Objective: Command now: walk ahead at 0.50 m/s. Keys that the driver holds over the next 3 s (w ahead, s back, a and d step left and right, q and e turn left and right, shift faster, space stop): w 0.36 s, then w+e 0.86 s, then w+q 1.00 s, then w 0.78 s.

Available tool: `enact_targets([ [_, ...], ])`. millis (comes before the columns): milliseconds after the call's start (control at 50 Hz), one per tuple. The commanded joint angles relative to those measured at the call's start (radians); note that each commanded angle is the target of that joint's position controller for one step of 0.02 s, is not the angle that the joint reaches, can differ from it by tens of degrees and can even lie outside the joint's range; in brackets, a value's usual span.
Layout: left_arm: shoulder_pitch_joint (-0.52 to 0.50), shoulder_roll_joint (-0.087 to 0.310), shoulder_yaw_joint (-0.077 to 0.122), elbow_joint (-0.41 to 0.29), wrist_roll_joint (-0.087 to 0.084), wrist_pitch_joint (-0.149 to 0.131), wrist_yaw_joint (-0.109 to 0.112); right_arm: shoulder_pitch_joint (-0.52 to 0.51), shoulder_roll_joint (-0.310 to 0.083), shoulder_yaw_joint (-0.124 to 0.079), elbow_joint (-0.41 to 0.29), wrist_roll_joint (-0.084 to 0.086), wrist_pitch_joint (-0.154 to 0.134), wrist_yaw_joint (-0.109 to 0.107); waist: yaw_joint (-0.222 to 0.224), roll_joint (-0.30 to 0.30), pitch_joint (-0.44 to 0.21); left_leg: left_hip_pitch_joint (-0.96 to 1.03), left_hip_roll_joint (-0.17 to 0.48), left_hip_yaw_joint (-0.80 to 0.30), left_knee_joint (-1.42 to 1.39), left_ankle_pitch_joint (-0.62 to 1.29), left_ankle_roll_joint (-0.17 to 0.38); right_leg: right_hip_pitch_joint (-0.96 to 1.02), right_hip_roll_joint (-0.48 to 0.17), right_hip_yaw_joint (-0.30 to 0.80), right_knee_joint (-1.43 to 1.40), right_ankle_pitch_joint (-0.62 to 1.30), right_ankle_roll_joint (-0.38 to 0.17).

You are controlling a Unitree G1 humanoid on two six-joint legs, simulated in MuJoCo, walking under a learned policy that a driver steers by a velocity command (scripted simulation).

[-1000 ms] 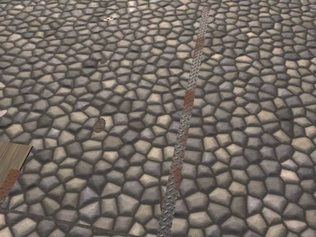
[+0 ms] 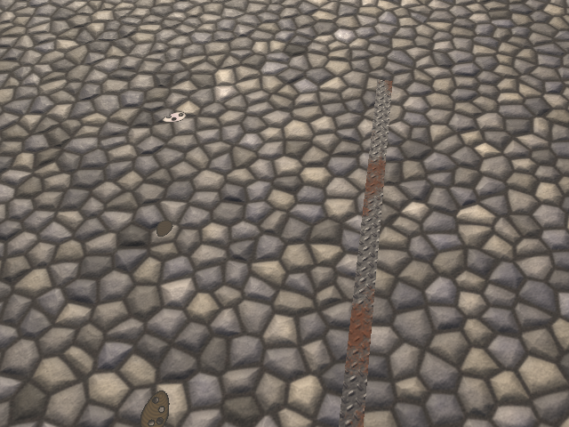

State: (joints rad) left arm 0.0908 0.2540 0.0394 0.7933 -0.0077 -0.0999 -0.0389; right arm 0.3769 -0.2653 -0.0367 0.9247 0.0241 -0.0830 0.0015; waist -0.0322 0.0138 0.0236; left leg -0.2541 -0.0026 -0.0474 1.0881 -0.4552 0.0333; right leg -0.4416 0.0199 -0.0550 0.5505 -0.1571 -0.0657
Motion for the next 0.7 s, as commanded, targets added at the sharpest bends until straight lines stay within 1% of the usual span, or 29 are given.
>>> enact_targets([
  [20, 0.14, 0.117, 0.033, -0.007, 0.006, 0.0, 0.006, -0.085, -0.129, -0.031, -0.107, -0.001, -0.039, -0.007, 0.076, -0.049, -0.094, -0.454, 0.11, -0.03, 0.145, 0.116, 0.009, 0.433, -0.297, 0.413, -0.297, 0.082, -0.186],
  [40, 0.118, 0.094, 0.026, -0.007, 0.016, -0.005, 0.004, -0.066, -0.116, -0.035, -0.104, -0.009, -0.026, -0.009, 0.04, -0.069, -0.081, -0.388, 0.136, -0.037, 0.104, 0.154, 0.008, 0.356, -0.265, 0.353, -0.328, 0.124, -0.173],
  [60, 0.115, 0.091, 0.026, -0.001, 0.017, -0.009, 0.001, -0.044, -0.092, -0.033, -0.098, -0.01, -0.013, -0.01, 0.024, -0.083, -0.076, -0.347, 0.142, -0.035, 0.075, 0.173, 0.004, 0.311, -0.251, 0.322, -0.358, 0.14, -0.175],
  [80, 0.123, 0.099, 0.029, 0.008, 0.013, -0.014, 0.0, -0.032, -0.072, -0.031, -0.096, -0.011, -0.002, -0.012, 0.014, -0.082, -0.069, -0.333, 0.146, -0.027, 0.05, 0.182, -0.003, 0.283, -0.245, 0.292, -0.379, 0.17, -0.184],
  [100, 0.133, 0.11, 0.032, 0.018, 0.011, -0.018, 0.002, -0.042, -0.066, -0.03, -0.101, -0.013, 0.006, -0.013, 0.008, -0.079, -0.053, -0.344, 0.151, -0.022, 0.018, 0.202, -0.011, 0.263, -0.242, 0.263, -0.397, 0.196, -0.19],
  [140, 0.161, 0.134, 0.039, 0.036, 0.01, -0.017, 0.014, -0.111, -0.066, -0.031, -0.126, -0.02, 0.011, -0.016, 0.017, -0.067, -0.022, -0.407, 0.159, -0.017, -0.072, 0.287, -0.029, 0.264, -0.24, 0.225, -0.422, 0.226, -0.192],
  [180, 0.191, 0.142, 0.041, 0.05, 0.007, -0.009, 0.024, -0.18, -0.06, -0.03, -0.146, -0.023, 0.009, -0.014, 0.037, -0.062, -0.007, -0.441, 0.156, -0.01, -0.19, 0.398, -0.036, 0.288, -0.225, 0.186, -0.431, 0.234, -0.174],
  [240, 0.231, 0.154, 0.041, 0.069, 0.0, -0.001, 0.033, -0.284, -0.041, -0.022, -0.17, -0.019, 0.0, -0.003, 0.072, -0.065, 0.013, -0.412, 0.129, 0.016, -0.372, 0.531, -0.033, 0.305, -0.199, 0.133, -0.437, 0.21, -0.143],
  [280, 0.268, 0.163, 0.042, 0.088, -0.006, 0.003, 0.034, -0.349, -0.038, -0.018, -0.188, -0.013, -0.004, 0.005, 0.097, -0.066, 0.028, -0.399, 0.11, 0.033, -0.451, 0.558, -0.031, 0.338, -0.206, 0.125, -0.431, 0.183, -0.138],
  [320, 0.303, 0.166, 0.043, 0.108, -0.009, 0.012, 0.035, -0.405, -0.042, -0.015, -0.211, -0.007, -0.009, 0.016, 0.116, -0.067, 0.045, -0.413, 0.099, 0.036, -0.503, 0.537, -0.024, 0.399, -0.232, 0.132, -0.407, 0.177, -0.138],
  [360, 0.319, 0.171, 0.046, 0.123, -0.011, 0.022, 0.039, -0.438, -0.05, -0.016, -0.232, -0.004, -0.015, 0.029, 0.116, -0.074, 0.054, -0.424, 0.09, 0.032, -0.543, 0.483, -0.005, 0.465, -0.265, 0.145, -0.372, 0.198, -0.13],
  [380, 0.322, 0.174, 0.048, 0.128, -0.014, 0.027, 0.041, -0.445, -0.059, -0.018, -0.24, -0.005, -0.02, 0.034, 0.109, -0.077, 0.054, -0.405, 0.084, 0.029, -0.563, 0.446, 0.005, 0.481, -0.277, 0.162, -0.346, 0.223, -0.124],
  [400, 0.315, 0.18, 0.05, 0.13, -0.016, 0.032, 0.043, -0.426, -0.072, -0.023, -0.24, -0.006, -0.024, 0.037, 0.089, -0.085, 0.044, -0.36, 0.073, 0.03, -0.582, 0.411, 0.015, 0.492, -0.284, 0.176, -0.317, 0.26, -0.115],
  [420, 0.297, 0.191, 0.053, 0.127, -0.017, 0.036, 0.045, -0.377, -0.091, -0.032, -0.23, -0.007, -0.028, 0.037, 0.055, -0.097, 0.017, -0.274, 0.05, 0.046, -0.599, 0.382, 0.026, 0.488, -0.279, 0.181, -0.266, 0.353, -0.106],
  [440, 0.271, 0.19, 0.052, 0.121, -0.017, 0.04, 0.046, -0.265, -0.12, -0.049, -0.198, -0.01, -0.032, 0.032, -0.009, -0.093, -0.045, -0.109, 0.021, 0.071, -0.631, 0.387, 0.046, 0.46, -0.24, 0.157, -0.148, 0.484, -0.086],
  [460, 0.262, 0.157, 0.038, 0.107, -0.007, 0.04, 0.046, -0.085, -0.18, -0.075, -0.149, -0.019, -0.034, 0.021, -0.082, -0.064, -0.174, 0.175, 0.07, 0.029, -0.595, 0.419, 0.084, 0.335, -0.18, 0.12, 0.069, 0.449, -0.053],
  [480, 0.336, 0.057, 0.008, 0.077, 0.006, 0.026, 0.042, 0.062, -0.283, -0.101, -0.129, -0.042, -0.029, 0.01, -0.09, 0.131, -0.349, 0.592, 0.335, -0.315, -0.591, 0.371, 0.197, -0.029, -0.047, 0.046, 0.46, 0.087, 0.015],
  [500, 0.38, 0.033, -0.002, 0.092, -0.013, 0.007, 0.038, 0.093, -0.24, -0.089, -0.116, -0.034, -0.021, 0.013, -0.084, 0.279, -0.453, 0.689, 0.448, -0.641, -0.737, 0.229, 0.273, -0.225, 0.03, 0.142, 0.675, -0.425, 0.033],
  [520, 0.31, 0.144, 0.03, 0.085, -0.042, 0.0, 0.038, 0.033, -0.167, -0.067, -0.125, -0.028, -0.021, 0.011, -0.088, 0.173, -0.307, 0.568, 0.411, -0.539, -0.769, 0.154, 0.223, -0.308, -0.031, 0.201, 0.761, -0.386, 0.022],
  [540, 0.24, 0.153, 0.035, 0.063, -0.046, -0.001, 0.04, -0.042, -0.129, -0.055, -0.137, -0.024, -0.022, 0.009, -0.064, 0.129, -0.195, 0.426, 0.378, -0.393, -0.792, 0.168, 0.183, -0.322, -0.083, 0.171, 0.75, -0.296, 0.015],
  [560, 0.208, 0.139, 0.037, 0.06, -0.037, 0.006, 0.045, -0.113, -0.098, -0.045, -0.138, -0.026, -0.025, 0.012, -0.032, 0.077, -0.115, 0.286, 0.336, -0.29, -0.838, 0.217, 0.162, -0.284, -0.118, 0.157, 0.698, -0.219, 0.02],
  [580, 0.214, 0.128, 0.046, 0.064, -0.027, 0.021, 0.049, -0.159, -0.069, -0.038, -0.138, -0.03, -0.031, 0.014, 0.001, 0.093, -0.07, 0.194, 0.299, -0.202, -0.879, 0.259, 0.144, -0.235, -0.148, 0.163, 0.647, -0.165, 0.021],
  [600, 0.239, 0.104, 0.046, 0.069, -0.027, 0.037, 0.048, -0.183, -0.064, -0.038, -0.132, -0.036, -0.035, 0.016, 0.025, 0.108, -0.051, 0.127, 0.281, -0.144, -0.912, 0.288, 0.137, -0.179, -0.16, 0.163, 0.63, -0.131, 0.025],
  [620, 0.251, 0.078, 0.044, 0.073, -0.028, 0.05, 0.047, -0.191, -0.063, -0.041, -0.125, -0.038, -0.041, 0.016, 0.037, 0.099, -0.039, 0.093, 0.272, -0.095, -0.936, 0.332, 0.141, -0.16, -0.162, 0.157, 0.623, -0.11, 0.028],
  [640, 0.246, 0.066, 0.045, 0.065, -0.028, 0.06, 0.047, -0.192, -0.073, -0.045, -0.117, -0.04, -0.045, 0.014, 0.046, 0.088, -0.024, 0.076, 0.271, -0.05, -0.951, 0.379, 0.146, -0.171, -0.164, 0.159, 0.612, -0.082, 0.032],
  [660, 0.231, 0.064, 0.047, 0.055, -0.025, 0.067, 0.049, -0.187, -0.084, -0.05, -0.109, -0.042, -0.048, 0.011, 0.05, 0.073, -0.012, 0.074, 0.271, -0.014, -0.96, 0.415, 0.149, -0.195, -0.165, 0.165, 0.594, -0.046, 0.036],
  [700, 0.187, 0.064, 0.051, 0.034, -0.02, 0.072, 0.048, -0.168, -0.097, -0.056, -0.091, -0.045, -0.047, 0.0, 0.045, 0.053, 0.007, 0.099, 0.269, 0.048, -0.968, 0.464, 0.151, -0.252, -0.163, 0.179, 0.518, 0.039, 0.045],
])
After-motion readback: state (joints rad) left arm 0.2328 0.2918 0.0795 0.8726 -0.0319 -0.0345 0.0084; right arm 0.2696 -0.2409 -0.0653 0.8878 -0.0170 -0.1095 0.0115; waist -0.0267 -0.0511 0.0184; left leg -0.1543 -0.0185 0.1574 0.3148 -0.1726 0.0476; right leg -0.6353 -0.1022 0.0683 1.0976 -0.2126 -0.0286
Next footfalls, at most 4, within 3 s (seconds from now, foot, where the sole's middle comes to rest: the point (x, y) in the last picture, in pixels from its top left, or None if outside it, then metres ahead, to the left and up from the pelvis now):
0.46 left None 0.42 0.15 -0.76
1.02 right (353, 344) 0.65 -0.14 -0.76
1.54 left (324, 223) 1.03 -0.10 -0.76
2.04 right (403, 168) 1.24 -0.36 -0.76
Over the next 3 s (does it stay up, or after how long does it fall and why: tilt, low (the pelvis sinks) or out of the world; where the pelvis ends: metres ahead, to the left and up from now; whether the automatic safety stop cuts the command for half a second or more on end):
stays up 1.60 -0.20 0.01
